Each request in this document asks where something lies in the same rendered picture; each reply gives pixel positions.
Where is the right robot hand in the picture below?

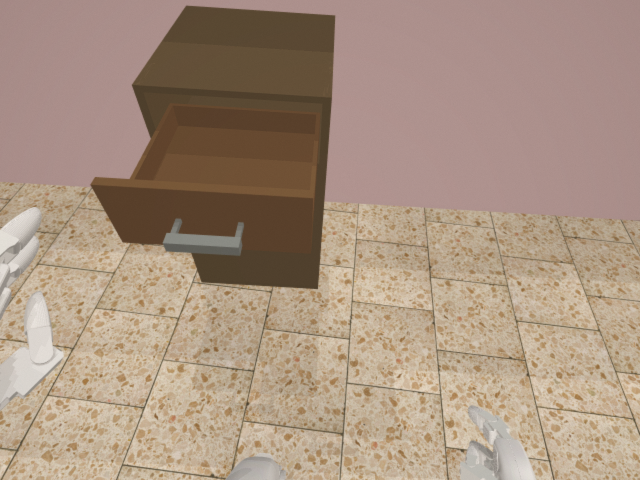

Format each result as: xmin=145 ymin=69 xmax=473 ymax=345
xmin=460 ymin=405 xmax=536 ymax=480

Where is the left robot thigh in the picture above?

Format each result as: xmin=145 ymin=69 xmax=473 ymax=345
xmin=225 ymin=457 xmax=286 ymax=480

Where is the left robot hand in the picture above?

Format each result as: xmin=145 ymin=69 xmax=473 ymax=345
xmin=0 ymin=207 xmax=63 ymax=411

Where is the cabinet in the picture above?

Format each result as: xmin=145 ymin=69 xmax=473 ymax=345
xmin=132 ymin=6 xmax=335 ymax=289

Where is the drawer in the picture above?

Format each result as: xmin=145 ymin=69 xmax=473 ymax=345
xmin=90 ymin=103 xmax=320 ymax=254

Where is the handle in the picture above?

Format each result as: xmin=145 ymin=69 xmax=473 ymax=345
xmin=163 ymin=218 xmax=244 ymax=256

